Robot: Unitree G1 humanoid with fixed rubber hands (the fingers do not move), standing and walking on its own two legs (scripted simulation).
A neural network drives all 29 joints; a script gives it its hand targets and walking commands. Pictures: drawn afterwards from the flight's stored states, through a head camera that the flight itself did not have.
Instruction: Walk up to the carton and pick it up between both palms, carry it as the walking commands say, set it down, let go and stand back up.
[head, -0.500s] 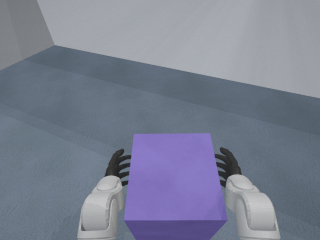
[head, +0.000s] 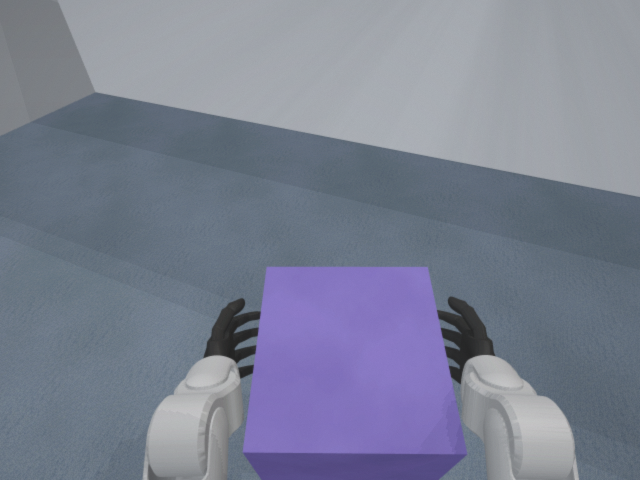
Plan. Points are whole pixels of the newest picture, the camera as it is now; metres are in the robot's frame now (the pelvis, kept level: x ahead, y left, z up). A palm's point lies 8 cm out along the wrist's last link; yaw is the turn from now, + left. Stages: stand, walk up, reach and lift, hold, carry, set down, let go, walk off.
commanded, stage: carry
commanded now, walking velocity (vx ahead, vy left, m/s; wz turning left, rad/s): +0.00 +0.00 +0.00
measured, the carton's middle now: (345, 392) +0.25 +0.00 +0.01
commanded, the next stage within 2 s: hold in 1.10 s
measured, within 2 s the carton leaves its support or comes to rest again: neither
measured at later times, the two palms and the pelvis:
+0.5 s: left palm (232, 363) +0.25 +0.13 +0.08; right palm (480, 363) +0.25 -0.15 +0.08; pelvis -0.01 -0.01 +0.00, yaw +0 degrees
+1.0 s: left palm (240, 357) +0.26 +0.12 +0.08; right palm (485, 358) +0.26 -0.15 +0.08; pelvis +0.00 -0.01 +0.00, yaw +0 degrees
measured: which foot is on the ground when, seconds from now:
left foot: down 0.00-1.00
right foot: down 0.00-1.00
